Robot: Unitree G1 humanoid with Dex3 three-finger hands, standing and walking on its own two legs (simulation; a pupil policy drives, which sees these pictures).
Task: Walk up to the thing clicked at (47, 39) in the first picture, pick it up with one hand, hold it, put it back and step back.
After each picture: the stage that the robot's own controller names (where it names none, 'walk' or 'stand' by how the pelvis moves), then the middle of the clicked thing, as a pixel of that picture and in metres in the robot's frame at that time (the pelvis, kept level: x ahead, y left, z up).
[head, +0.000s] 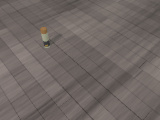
stand; (45, 37) +1.36 +0.45 -0.65
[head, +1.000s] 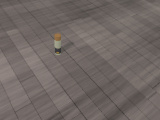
walk; (57, 44) +1.28 +0.21 -0.63
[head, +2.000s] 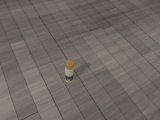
walk; (69, 71) +0.79 +0.13 -0.63
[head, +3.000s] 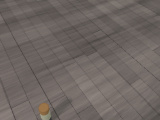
walk; (45, 115) +0.49 +0.25 -0.64
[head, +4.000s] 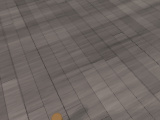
stand; out of the picture +0.41 +0.22 -0.63
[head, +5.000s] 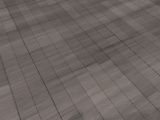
stand; out of the picture +0.37 +0.22 -0.66
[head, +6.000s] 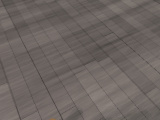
stand; out of the picture +0.37 +0.22 -0.66
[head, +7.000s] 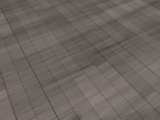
stand; out of the picture +0.36 +0.23 -0.66
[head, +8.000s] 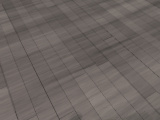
stand; out of the picture +0.36 +0.23 -0.66
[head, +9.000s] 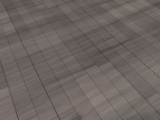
stand; out of the picture +0.36 +0.23 -0.66
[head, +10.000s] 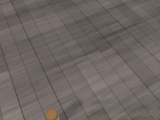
go down; (54, 119) +0.38 +0.22 -0.64
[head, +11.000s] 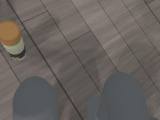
go down; (13, 44) +0.47 +0.24 -0.23
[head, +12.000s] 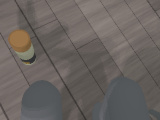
close in; (24, 50) +0.47 +0.23 -0.26
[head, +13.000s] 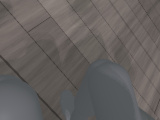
close in; out of the picture +0.45 +0.27 -0.17
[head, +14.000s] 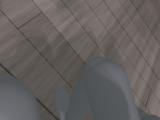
close; out of the picture +0.44 +0.28 -0.16
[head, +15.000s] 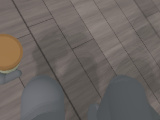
lift; (5, 59) +0.35 +0.26 -0.05
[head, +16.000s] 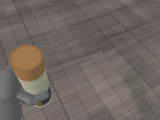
hold; (35, 82) +0.31 +0.16 +0.09
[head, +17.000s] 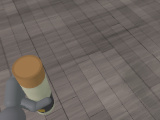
hold; (38, 89) +0.30 +0.16 +0.04
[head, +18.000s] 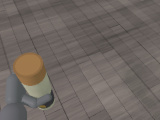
crouch; (38, 86) +0.31 +0.16 +0.05
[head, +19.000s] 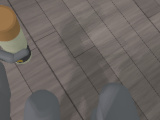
crouch; (13, 41) +0.45 +0.20 -0.04
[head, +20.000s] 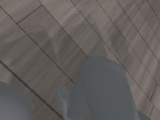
lower; out of the picture +0.45 +0.28 -0.17
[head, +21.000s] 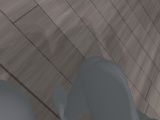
lower; out of the picture +0.45 +0.29 -0.17
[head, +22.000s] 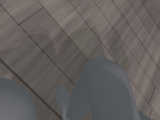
lower; out of the picture +0.45 +0.28 -0.16
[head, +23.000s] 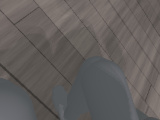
lower; out of the picture +0.45 +0.28 -0.17
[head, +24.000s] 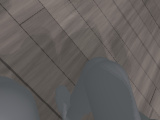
loosen; out of the picture +0.44 +0.26 -0.16
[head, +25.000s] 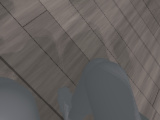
withdraw; out of the picture +0.45 +0.25 -0.17
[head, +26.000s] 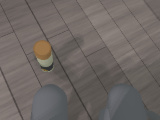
walk; (45, 58) +0.47 +0.19 -0.29
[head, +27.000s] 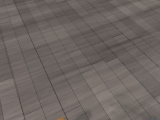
stand; out of the picture +0.39 +0.16 -0.59
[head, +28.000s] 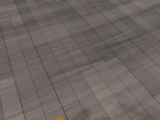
stand; out of the picture +0.40 +0.16 -0.60
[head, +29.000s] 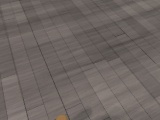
stand; out of the picture +0.40 +0.16 -0.62
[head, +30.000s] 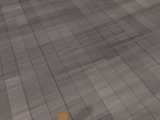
walk; out of the picture +0.42 +0.17 -0.65
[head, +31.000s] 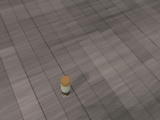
walk; (65, 87) +0.59 +0.10 -0.64
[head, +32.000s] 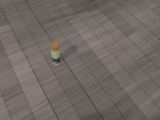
walk; (55, 53) +0.87 +0.25 -0.63
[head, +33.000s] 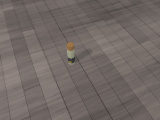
stand; (71, 53) +1.04 +0.17 -0.64
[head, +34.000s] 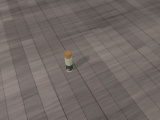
stand; (68, 61) +1.03 +0.19 -0.66
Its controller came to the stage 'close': yes
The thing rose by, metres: 0.68
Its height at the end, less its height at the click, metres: +0.00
